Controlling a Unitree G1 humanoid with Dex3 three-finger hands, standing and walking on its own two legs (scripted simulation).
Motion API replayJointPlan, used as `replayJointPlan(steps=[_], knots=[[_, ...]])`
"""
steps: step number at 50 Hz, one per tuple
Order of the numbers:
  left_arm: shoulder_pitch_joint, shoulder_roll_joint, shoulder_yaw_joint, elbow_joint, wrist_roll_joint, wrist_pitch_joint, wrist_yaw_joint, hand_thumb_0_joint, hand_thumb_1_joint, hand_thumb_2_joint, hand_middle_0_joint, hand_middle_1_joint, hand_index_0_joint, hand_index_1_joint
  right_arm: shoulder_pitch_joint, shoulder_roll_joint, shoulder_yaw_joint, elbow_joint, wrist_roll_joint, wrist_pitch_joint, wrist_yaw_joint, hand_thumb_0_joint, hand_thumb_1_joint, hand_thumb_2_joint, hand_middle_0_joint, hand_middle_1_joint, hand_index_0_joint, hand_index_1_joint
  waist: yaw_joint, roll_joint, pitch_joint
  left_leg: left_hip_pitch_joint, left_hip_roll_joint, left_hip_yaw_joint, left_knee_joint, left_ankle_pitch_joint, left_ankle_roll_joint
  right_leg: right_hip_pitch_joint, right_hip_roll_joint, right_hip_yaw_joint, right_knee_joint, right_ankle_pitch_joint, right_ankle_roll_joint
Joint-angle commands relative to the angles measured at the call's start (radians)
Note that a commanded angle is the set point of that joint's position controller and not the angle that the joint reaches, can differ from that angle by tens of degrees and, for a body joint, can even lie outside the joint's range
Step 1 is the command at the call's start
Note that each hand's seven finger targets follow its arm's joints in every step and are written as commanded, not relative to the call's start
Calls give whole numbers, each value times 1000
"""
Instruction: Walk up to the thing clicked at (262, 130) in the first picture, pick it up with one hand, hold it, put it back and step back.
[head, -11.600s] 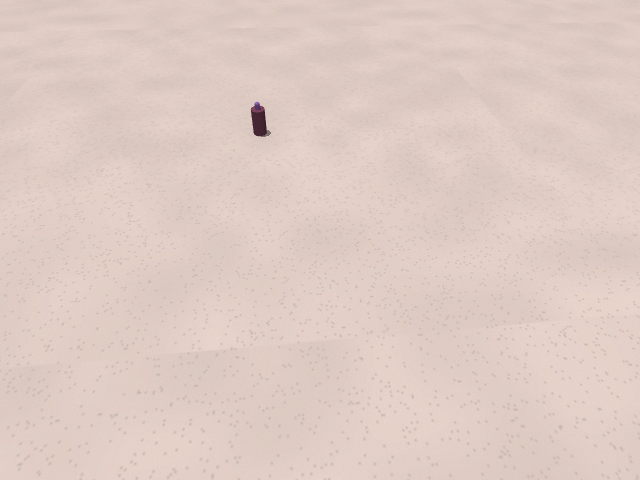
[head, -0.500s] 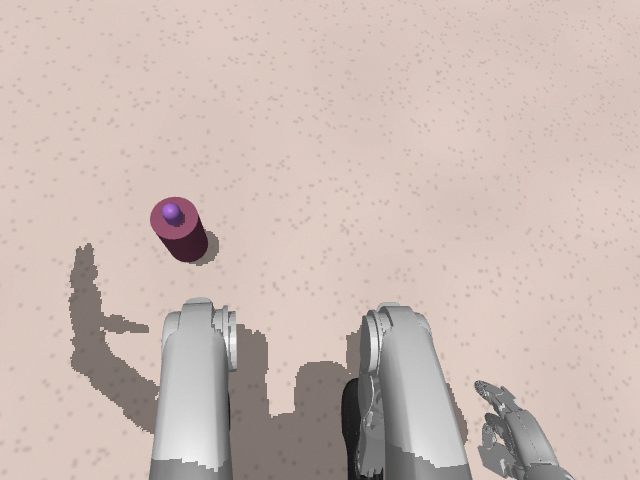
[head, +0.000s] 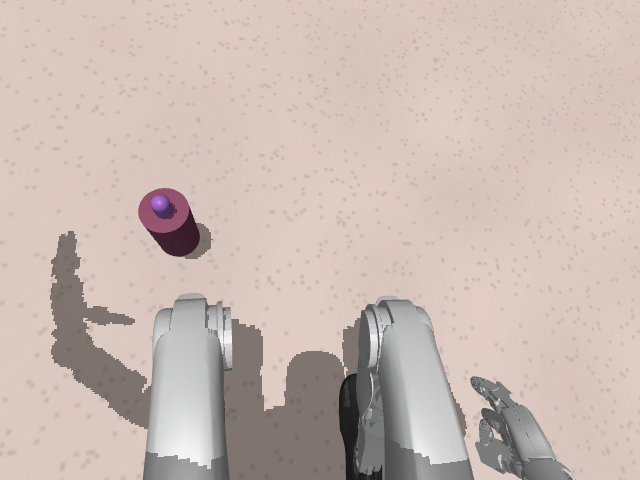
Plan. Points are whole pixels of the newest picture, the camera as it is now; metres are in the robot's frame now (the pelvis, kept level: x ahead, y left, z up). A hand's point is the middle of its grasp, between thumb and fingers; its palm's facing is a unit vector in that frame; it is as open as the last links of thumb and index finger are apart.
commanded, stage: approach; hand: left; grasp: from the side
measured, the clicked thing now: (170, 221) +0.48 +0.24 -0.28
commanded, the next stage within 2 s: close in in 0.40 s
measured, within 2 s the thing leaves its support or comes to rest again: neither
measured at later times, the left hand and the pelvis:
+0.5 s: hand (85, 232) +0.42 +0.33 -0.18, palm faces +0.10 -1.00 +0.01, open 17.4 cm; pelvis -0.01 +0.01 -0.08, yaw -6 degrees
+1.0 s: hand (146, 240) +0.43 +0.26 -0.24, palm faces +0.15 -0.99 +0.01, open 17.4 cm; pelvis -0.01 +0.02 -0.10, yaw -9 degrees
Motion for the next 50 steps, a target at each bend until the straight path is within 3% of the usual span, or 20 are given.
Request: replayJointPlan(steps=[1,8,12,15,17,18,20,22,24,25,26,29,32,33,35,37,38,41,46,50], knots=[[-169,327,59,-90,-67,-105,-10,0,-568,29,-76,-80,-59,-92,100,-225,-71,-54,-13,-37,-8,0,-908,-903,198,300,199,300,-4,166,-512,403,0,100,-210,132,74,222,29,-89,-203,163,-73],[-217,302,24,45,-87,-247,-23,0,-546,27,-77,-81,-63,-91,52,-248,-21,-63,-57,-41,8,0,-900,-900,198,300,199,300,-42,164,-471,356,11,83,-124,98,62,188,47,-119,-131,141,-72],[-248,376,41,41,-74,-325,-2,0,-546,35,-74,-82,-59,-92,10,-266,11,-72,-92,-18,19,0,-898,-900,198,300,199,300,-34,216,-489,356,18,81,-75,83,55,193,57,-132,-90,137,-71],[-264,394,33,33,-54,-371,17,0,-543,47,-74,-90,-57,-102,-13,-278,36,-75,-120,4,26,0,-902,-902,198,300,199,300,-45,267,-510,373,24,74,-45,110,46,212,61,-143,-54,167,-68],[-255,341,-9,64,-47,-396,33,0,-543,55,-69,-95,-54,-105,-34,-284,57,-68,-133,19,31,0,-906,-903,199,300,199,300,-61,301,-468,382,27,60,-43,89,40,174,63,-157,-32,148,-70],[-247,381,29,31,-46,-412,47,0,-533,64,-67,-101,-52,-111,-57,-297,57,-85,-142,23,30,0,-904,-903,199,300,199,300,-54,322,-474,398,30,56,-36,111,38,180,65,-164,-19,171,-70],[-271,323,-30,38,-35,-443,62,0,-559,62,-71,-99,-53,-111,-76,-299,77,-82,-154,37,36,0,-914,-905,199,300,199,300,-85,349,-452,408,31,38,-32,100,31,157,65,-181,3,162,-71],[-245,292,-51,54,-32,-462,80,0,-554,62,-70,-108,-54,-118,-89,-310,88,-78,-167,47,38,0,-919,-906,199,300,199,300,-97,356,-444,430,34,31,-9,117,29,153,68,-188,9,184,-69],[-212,333,-24,99,-17,-486,109,0,-525,66,-65,-104,-50,-111,-94,-326,103,-76,-184,60,39,0,-920,-906,199,300,199,300,-108,358,-442,424,36,19,17,165,26,178,71,-197,29,228,-67],[-247,254,-92,99,-22,-501,113,0,-561,44,-73,-103,-61,-108,-119,-320,118,-93,-185,64,42,0,-931,-907,199,300,199,300,-136,338,-424,412,36,10,25,157,27,171,71,-204,29,226,-66],[-230,262,-72,117,-23,-513,128,0,-611,25,-69,-94,-63,-95,-115,-323,123,-87,-194,69,45,0,-927,-906,199,300,199,300,-137,337,-411,416,38,1,29,174,24,176,72,-210,36,242,-65],[-232,209,-110,156,-27,-555,167,0,-611,12,-75,-94,-72,-92,-159,-334,151,-112,-210,78,53,0,-936,-907,199,300,199,300,-158,327,-375,413,41,-19,41,179,20,175,77,-230,48,249,-62],[-188,265,-61,186,-13,-593,231,0,-611,10,-76,-94,-76,-90,-164,-337,169,-100,-231,95,62,0,-939,-907,199,300,199,300,-140,326,-352,369,40,-23,63,161,23,209,82,-231,51,251,-59],[-210,203,-105,174,-14,-609,248,0,-611,14,-73,-88,-73,-84,-190,-335,177,-122,-237,97,68,0,-942,-907,199,300,199,300,-155,326,-337,371,40,-28,60,156,20,198,82,-237,55,248,-59],[-194,206,-80,176,-6,-633,288,0,-602,21,-71,-87,-70,-84,-187,-349,175,-111,-251,107,77,0,-942,-908,199,300,199,300,-157,357,-322,396,43,-41,50,151,11,187,83,-252,64,244,-58],[-212,147,-135,183,10,-652,322,0,-552,37,-60,-82,-60,-77,-202,-347,184,-123,-260,114,87,0,-933,-906,199,300,199,300,-183,363,-288,383,43,-50,46,132,7,177,83,-262,73,234,-59],[-196,186,-104,181,15,-662,342,0,-551,39,-59,-81,-57,-77,-195,-350,181,-111,-267,119,89,0,-935,-907,199,300,199,300,-171,355,-295,379,44,-48,56,125,9,186,87,-258,66,234,-58],[-240,129,-176,189,33,-690,384,0,-516,45,-51,-64,-49,-61,-207,-348,195,-112,-280,128,101,0,-934,-907,199,300,199,300,-219,340,-244,338,39,-59,58,79,13,182,86,-265,63,219,-53],[-241,95,-229,213,42,-722,432,0,-468,48,-41,-52,-40,-45,-217,-353,204,-109,-294,138,113,0,-928,-905,199,300,199,300,-233,287,-236,330,36,-68,80,65,18,186,94,-268,54,219,-45],[-244,96,-243,252,47,-740,476,0,-471,69,-36,-53,-34,-49,-219,-351,226,-113,-303,148,120,0,-921,-905,199,300,199,300,-238,269,-220,309,32,-76,87,58,21,202,101,-276,51,217,-42]])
